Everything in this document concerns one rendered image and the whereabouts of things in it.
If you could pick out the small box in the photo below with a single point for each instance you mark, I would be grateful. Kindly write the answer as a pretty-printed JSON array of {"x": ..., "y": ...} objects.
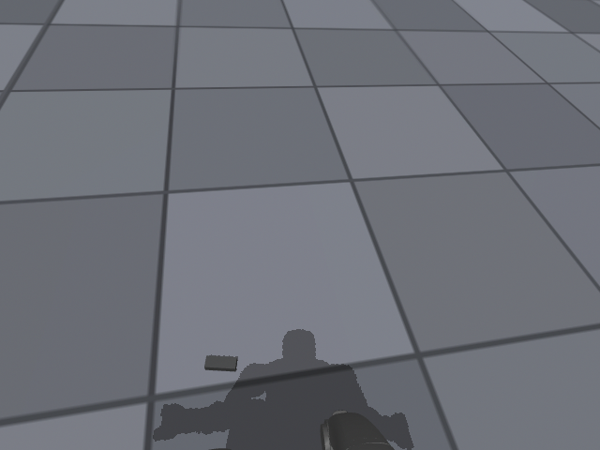
[{"x": 220, "y": 363}]

